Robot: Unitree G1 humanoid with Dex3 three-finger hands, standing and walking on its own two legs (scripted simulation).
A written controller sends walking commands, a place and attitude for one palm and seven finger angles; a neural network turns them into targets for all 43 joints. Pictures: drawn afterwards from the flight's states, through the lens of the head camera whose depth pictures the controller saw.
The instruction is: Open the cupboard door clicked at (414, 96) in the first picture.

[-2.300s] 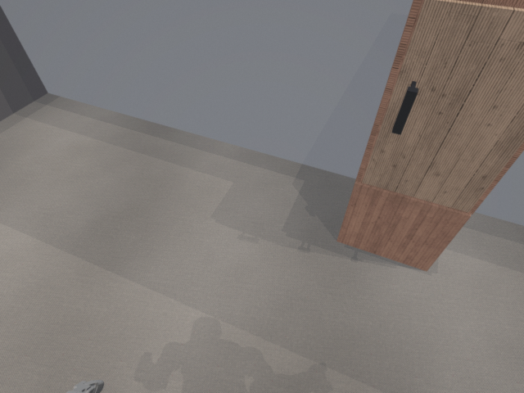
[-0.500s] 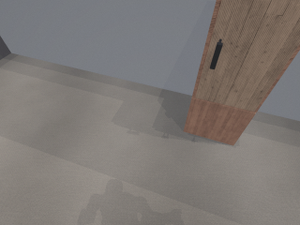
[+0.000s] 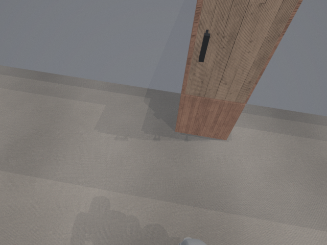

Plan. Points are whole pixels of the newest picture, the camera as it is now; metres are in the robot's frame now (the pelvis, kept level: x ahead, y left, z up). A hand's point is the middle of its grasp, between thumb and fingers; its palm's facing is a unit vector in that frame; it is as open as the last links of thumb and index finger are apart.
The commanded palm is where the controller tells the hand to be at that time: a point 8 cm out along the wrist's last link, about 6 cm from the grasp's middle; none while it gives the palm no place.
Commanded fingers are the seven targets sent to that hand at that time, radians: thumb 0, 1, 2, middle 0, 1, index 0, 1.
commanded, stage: take the last steps up to it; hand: left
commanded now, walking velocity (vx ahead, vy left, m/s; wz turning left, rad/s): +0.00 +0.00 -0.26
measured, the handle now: (204, 45) +0.94 -0.14 +0.00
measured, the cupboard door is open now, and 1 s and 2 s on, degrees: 0 0 0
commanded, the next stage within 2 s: come to a stop and stand still in 1.24 s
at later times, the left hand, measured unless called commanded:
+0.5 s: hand out of the picture +0.05 +0.15 -0.18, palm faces -0.08 -0.99 -0.14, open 7.4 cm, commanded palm none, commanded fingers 0.00 0.90 0.90 -0.20 -0.30 -0.20 -0.30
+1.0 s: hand (149, 177) +0.35 +0.06 -0.17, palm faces -0.29 -0.94 -0.16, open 7.4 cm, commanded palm none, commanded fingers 0.00 0.90 0.90 -0.20 -0.30 -0.20 -0.30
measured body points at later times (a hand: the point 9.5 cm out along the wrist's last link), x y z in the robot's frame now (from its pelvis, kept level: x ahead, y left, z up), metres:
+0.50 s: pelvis +0.05 -0.02 +0.00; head +0.07 +0.00 +0.45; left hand +0.06 +0.20 -0.17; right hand +0.07 -0.29 -0.14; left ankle +0.11 +0.08 -0.71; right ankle -0.03 -0.12 -0.73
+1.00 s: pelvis +0.21 -0.09 +0.00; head +0.25 -0.09 +0.45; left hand +0.37 +0.11 -0.15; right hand +0.04 -0.24 -0.14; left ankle +0.14 +0.07 -0.73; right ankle +0.29 -0.27 -0.70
